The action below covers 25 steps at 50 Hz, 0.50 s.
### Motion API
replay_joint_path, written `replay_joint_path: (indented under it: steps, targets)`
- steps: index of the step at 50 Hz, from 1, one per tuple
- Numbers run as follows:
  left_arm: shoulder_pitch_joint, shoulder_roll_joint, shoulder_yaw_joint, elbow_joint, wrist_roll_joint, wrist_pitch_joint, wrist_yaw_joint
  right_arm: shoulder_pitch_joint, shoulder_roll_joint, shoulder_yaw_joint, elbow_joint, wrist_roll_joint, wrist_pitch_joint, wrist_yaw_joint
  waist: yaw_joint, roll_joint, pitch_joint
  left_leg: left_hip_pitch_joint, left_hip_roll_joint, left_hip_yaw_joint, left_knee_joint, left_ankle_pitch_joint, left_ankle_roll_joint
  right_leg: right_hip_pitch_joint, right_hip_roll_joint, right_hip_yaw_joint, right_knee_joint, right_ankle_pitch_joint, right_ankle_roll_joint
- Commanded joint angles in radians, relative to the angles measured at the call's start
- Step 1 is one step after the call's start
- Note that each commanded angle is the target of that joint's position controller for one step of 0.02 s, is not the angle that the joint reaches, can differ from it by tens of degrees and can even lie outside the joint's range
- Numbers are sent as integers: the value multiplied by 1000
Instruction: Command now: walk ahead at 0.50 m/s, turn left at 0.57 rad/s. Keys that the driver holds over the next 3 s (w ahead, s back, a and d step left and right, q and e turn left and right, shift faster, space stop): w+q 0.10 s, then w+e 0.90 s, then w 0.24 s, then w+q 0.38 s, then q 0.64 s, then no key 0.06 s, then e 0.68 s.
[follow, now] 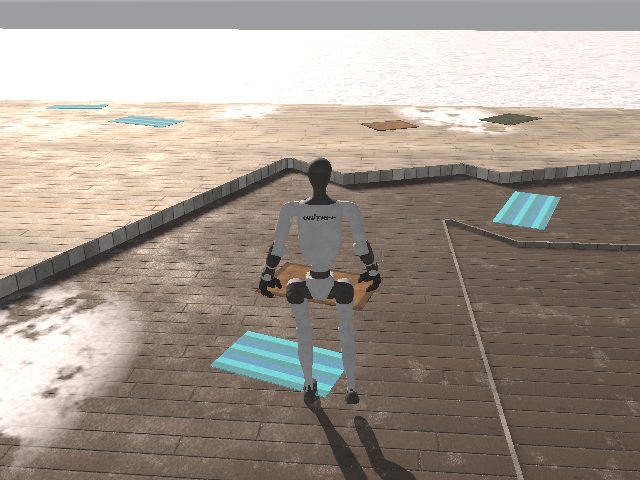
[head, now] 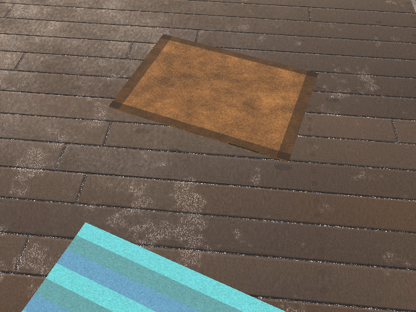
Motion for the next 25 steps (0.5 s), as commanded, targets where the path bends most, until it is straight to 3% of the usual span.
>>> replay_joint_path:
  steps: [1,5,9,12,16,17,18,20,21,22,23,24,25]
  targets:
    - [30,132,37,-89,25,-8,3,2,-107,-28,-80,-11,-24,-11,28,22,-134,258,282,-417,-290,250,213,-229,-67,59,-70,69,13]
    - [-65,85,22,-116,39,19,7,54,-136,-34,-48,0,-28,-34,8,22,-84,142,223,-302,-307,345,186,-234,-44,13,-268,209,61]
    - [-186,46,-1,-119,23,10,-14,113,-115,-18,-7,1,-25,-43,-66,84,-80,171,189,-206,-300,248,112,-172,-15,-20,-581,506,46]
    - [-270,65,0,-142,5,2,-32,163,-138,-16,21,-2,-31,-39,-112,93,-48,257,252,-244,-297,173,111,-197,-6,-25,-668,542,12]
    - [-331,79,1,-182,2,-5,-59,213,-148,-17,61,-8,-19,-46,-126,71,-16,493,330,-257,-234,342,95,-348,16,-34,-713,356,-54]
    - [-304,74,-1,-186,-4,-5,-65,198,-167,-22,65,-8,-15,-48,-103,108,-23,494,351,-257,-207,407,91,-310,18,-32,-717,311,-73]
    - [-250,94,7,-172,-4,-4,-67,167,-169,-22,59,-8,-11,-51,-70,107,-49,491,334,-220,-164,566,72,-229,42,-50,-730,275,-92]
    - [-32,145,40,-113,1,2,-61,126,-168,-17,44,-13,-2,-58,50,83,-198,423,259,-123,86,855,25,120,111,-93,-766,341,-146]
    - [133,207,56,-92,8,7,-52,123,-137,-2,16,-30,-6,-63,110,-14,-315,220,214,-87,368,604,-10,413,-46,126,-758,406,-217]
    - [174,279,73,-82,7,8,-55,243,-47,25,-1,-33,-30,-52,44,-280,-394,-199,18,-52,731,-186,-100,742,-260,619,-839,267,-395]
    - [194,183,54,-77,-14,14,-52,197,-112,21,-1,-16,-54,-40,86,-220,-394,-349,47,-166,823,-343,-98,788,-268,744,-932,87,-386]
    - [132,147,44,-92,-8,23,-43,90,-148,12,-32,12,-71,-29,95,-139,-241,-420,100,-166,821,-264,-92,676,-238,609,-951,91,-339]
    - [84,140,40,-109,4,30,-40,30,-135,18,-47,2,-81,-28,75,-21,-172,-396,135,-148,763,-201,-87,545,-198,511,-963,181,-309]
